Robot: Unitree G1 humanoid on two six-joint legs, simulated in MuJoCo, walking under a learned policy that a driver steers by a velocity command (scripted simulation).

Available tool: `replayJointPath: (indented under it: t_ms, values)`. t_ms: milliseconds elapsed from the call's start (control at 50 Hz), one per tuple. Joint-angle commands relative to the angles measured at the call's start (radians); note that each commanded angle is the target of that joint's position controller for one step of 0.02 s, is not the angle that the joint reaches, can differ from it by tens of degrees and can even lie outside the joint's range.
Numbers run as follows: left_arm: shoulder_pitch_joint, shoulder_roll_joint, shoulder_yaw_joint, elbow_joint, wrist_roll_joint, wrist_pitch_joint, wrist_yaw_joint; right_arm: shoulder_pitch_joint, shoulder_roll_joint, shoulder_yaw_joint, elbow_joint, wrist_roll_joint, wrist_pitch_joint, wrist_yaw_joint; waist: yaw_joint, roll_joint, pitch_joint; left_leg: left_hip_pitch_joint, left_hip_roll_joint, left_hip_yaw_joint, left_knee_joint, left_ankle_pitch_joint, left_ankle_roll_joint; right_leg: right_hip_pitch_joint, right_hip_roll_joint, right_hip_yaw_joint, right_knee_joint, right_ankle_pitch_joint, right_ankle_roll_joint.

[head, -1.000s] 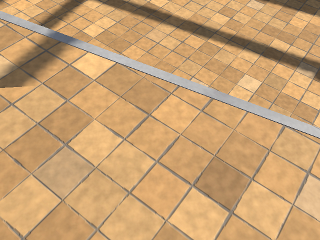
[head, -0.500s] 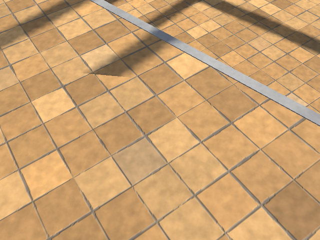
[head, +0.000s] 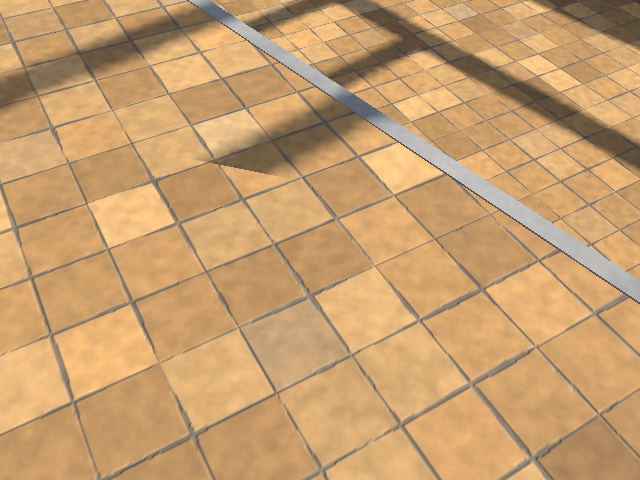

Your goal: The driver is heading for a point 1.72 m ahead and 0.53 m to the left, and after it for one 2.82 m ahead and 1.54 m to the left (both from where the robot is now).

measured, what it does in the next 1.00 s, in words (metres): walks ahead: right foot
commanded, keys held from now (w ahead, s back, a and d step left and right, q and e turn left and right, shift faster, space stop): no key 0.18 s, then w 0.72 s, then w+q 0.10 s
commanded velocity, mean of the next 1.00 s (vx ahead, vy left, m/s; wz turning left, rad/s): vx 0.29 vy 0.00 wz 0.03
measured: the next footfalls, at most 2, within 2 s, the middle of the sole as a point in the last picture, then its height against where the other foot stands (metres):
right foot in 0.86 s outside the picture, level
left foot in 1.42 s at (289, 407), level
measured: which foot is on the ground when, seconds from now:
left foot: down 0.00-0.84, up 0.86-1.00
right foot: down 0.00-0.46, up 0.48-0.84, down 0.86-1.00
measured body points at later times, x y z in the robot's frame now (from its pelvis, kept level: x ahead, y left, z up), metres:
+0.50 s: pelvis +0.06 +0.01 +0.00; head +0.07 +0.01 +0.45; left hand +0.09 +0.28 -0.14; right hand +0.16 -0.26 -0.12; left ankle +0.02 +0.08 -0.74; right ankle -0.01 -0.11 -0.72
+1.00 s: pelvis +0.31 -0.04 -0.01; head +0.33 -0.05 +0.44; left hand +0.41 +0.22 -0.12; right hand +0.35 -0.30 -0.15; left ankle +0.21 +0.08 -0.64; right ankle +0.36 -0.10 -0.74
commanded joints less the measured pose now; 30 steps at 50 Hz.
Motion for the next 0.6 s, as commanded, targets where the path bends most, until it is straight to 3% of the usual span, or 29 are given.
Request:
replayJointPath:
  t_ms: [20,40,60,80,180,200,220,260,280,320,360,380,400,440,460,480,500,520,540,600]
  values:
    - [0.052,0.110,0.014,-0.045,0.014,-0.040,0.017,0.010,-0.095,-0.027,-0.049,-0.001,-0.021,-0.004,0.004,0.049,-0.058,-0.132,0.179,-0.177,-0.068,0.069,0.014,0.221,-0.144,0.147,-0.140,0.268,-0.036]
    - [-0.001,0.159,0.029,-0.030,-0.010,-0.045,0.010,0.066,-0.085,-0.032,-0.031,0.002,-0.012,0.003,-0.054,-0.077,-0.013,-0.043,0.098,-0.119,-0.124,0.012,0.002,0.064,-0.140,0.151,-0.097,0.255,-0.074]
    - [-0.028,0.111,0.020,-0.043,-0.008,-0.049,0.001,0.042,-0.121,-0.038,-0.012,-0.009,-0.007,0.002,-0.023,-0.049,0.014,0.005,0.104,-0.118,-0.122,0.030,-0.001,0.015,-0.112,0.127,-0.106,0.200,-0.065]
    - [-0.020,0.096,0.016,-0.042,-0.005,-0.051,-0.002,0.023,-0.133,-0.045,-0.007,-0.009,-0.005,0.003,-0.006,-0.036,0.032,0.005,0.111,-0.123,-0.116,0.051,0.005,0.006,-0.089,0.101,-0.108,0.169,-0.051]
    - [0.009,0.093,0.016,-0.022,-0.008,-0.054,0.011,0.030,-0.120,-0.047,0.024,-0.001,-0.013,0.001,0.001,0.007,-0.001,0.022,0.125,-0.127,-0.118,0.148,0.003,0.055,-0.079,0.087,-0.097,0.190,-0.048]
    - [0.021,0.097,0.019,-0.016,-0.005,-0.052,0.010,0.047,-0.122,-0.048,0.036,0.000,-0.012,0.000,0.001,0.017,-0.023,0.025,0.111,-0.121,-0.116,0.038,0.011,0.065,-0.062,0.073,-0.086,0.068,-0.054]
    - [0.024,0.103,0.024,-0.016,0.002,-0.048,0.008,0.051,-0.135,-0.055,0.042,-0.003,-0.006,0.000,0.002,0.031,-0.004,-0.004,0.100,-0.125,-0.111,-0.121,0.028,0.044,-0.037,0.060,-0.066,-0.092,-0.065]
    - [0.027,0.115,0.028,-0.027,0.013,-0.039,0.000,0.049,-0.156,-0.065,0.032,-0.013,0.005,0.009,0.002,0.047,0.084,-0.113,0.106,-0.160,-0.105,-0.402,0.061,-0.041,-0.031,0.088,-0.061,-0.348,-0.098]
    - [0.035,0.120,0.029,-0.034,0.012,-0.040,-0.003,0.040,-0.158,-0.066,0.021,-0.013,0.004,0.014,0.006,0.039,0.120,-0.167,0.111,-0.175,-0.086,-0.447,0.070,-0.059,-0.047,0.123,-0.069,-0.399,-0.119]
    - [0.088,0.142,0.037,-0.029,0.010,-0.053,-0.007,-0.007,-0.145,-0.066,-0.003,-0.016,-0.011,0.025,0.034,-0.014,0.123,-0.268,0.083,-0.137,0.020,-0.374,0.061,0.016,-0.117,0.250,-0.137,-0.438,-0.171]
    - [0.162,0.195,0.061,0.001,0.008,-0.063,-0.008,-0.042,-0.104,-0.056,-0.030,-0.028,-0.035,0.037,0.048,-0.123,0.105,-0.359,0.044,0.009,0.175,-0.172,0.028,0.133,-0.269,0.470,-0.272,-0.464,-0.253]
    - [0.149,0.184,0.060,-0.005,0.007,-0.066,-0.011,-0.048,-0.107,-0.054,-0.038,-0.031,-0.045,0.040,0.043,-0.095,0.104,-0.331,0.057,0.018,0.166,-0.153,0.026,0.114,-0.285,0.481,-0.292,-0.412,-0.261]
    - [0.120,0.188,0.062,-0.010,0.006,-0.068,-0.016,-0.016,-0.102,-0.053,-0.037,-0.027,-0.053,0.045,0.014,-0.092,0.095,-0.244,0.061,0.021,0.113,-0.154,0.033,0.056,-0.272,0.444,-0.276,-0.364,-0.251]
    - [0.013,0.152,0.057,-0.035,-0.004,-0.071,-0.026,0.127,-0.110,-0.058,0.007,-0.015,-0.067,0.051,-0.078,-0.064,0.077,0.099,0.048,-0.001,-0.051,-0.113,0.054,-0.166,-0.157,0.262,-0.191,-0.250,-0.171]
    - [-0.074,0.108,0.045,-0.075,-0.005,-0.079,-0.029,0.229,-0.178,-0.078,0.036,-0.019,-0.074,0.044,-0.134,0.063,0.075,0.259,0.135,-0.171,-0.136,-0.212,0.082,-0.315,-0.052,0.120,-0.019,-0.151,-0.112]
    - [-0.132,0.078,0.037,-0.121,0.003,-0.088,-0.030,0.355,-0.278,-0.111,0.072,-0.020,-0.074,0.035,-0.178,0.260,0.054,0.432,0.322,-0.460,-0.248,-0.265,0.157,-0.511,0.064,-0.042,0.267,-0.125,-0.064]
    - [-0.144,0.130,0.049,-0.127,0.021,-0.084,-0.019,0.408,-0.282,-0.114,0.086,-0.027,-0.071,0.030,-0.180,0.200,0.085,0.476,0.436,-0.577,-0.244,-0.036,0.215,-0.666,0.050,-0.022,0.451,-0.264,-0.063]
    - [-0.107,0.134,0.052,-0.112,0.022,-0.079,-0.016,0.392,-0.247,-0.104,0.083,-0.029,-0.072,0.026,-0.145,0.080,0.076,0.485,0.433,-0.513,-0.208,0.123,0.229,-0.691,0.019,0.015,0.554,-0.255,-0.068]
    - [-0.090,0.127,0.051,-0.109,0.017,-0.078,-0.025,0.347,-0.218,-0.096,0.074,-0.026,-0.074,0.024,-0.112,0.048,0.051,0.463,0.401,-0.436,-0.208,0.162,0.211,-0.676,-0.001,0.027,0.588,-0.195,-0.069]
    - [-0.097,0.097,0.043,-0.107,0.021,-0.069,-0.054,0.258,-0.170,-0.075,0.067,-0.010,-0.079,0.018,-0.059,0.117,0.045,0.346,0.291,-0.249,-0.274,0.257,0.152,-0.595,-0.020,-0.011,0.566,-0.046,-0.045]
Velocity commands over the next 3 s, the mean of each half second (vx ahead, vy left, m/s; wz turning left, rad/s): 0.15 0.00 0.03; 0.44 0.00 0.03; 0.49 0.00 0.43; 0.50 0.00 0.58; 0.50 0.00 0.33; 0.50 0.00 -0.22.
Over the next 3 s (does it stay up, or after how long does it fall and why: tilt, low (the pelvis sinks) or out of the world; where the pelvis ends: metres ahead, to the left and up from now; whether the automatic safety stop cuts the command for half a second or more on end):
stays up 1.26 0.39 -0.02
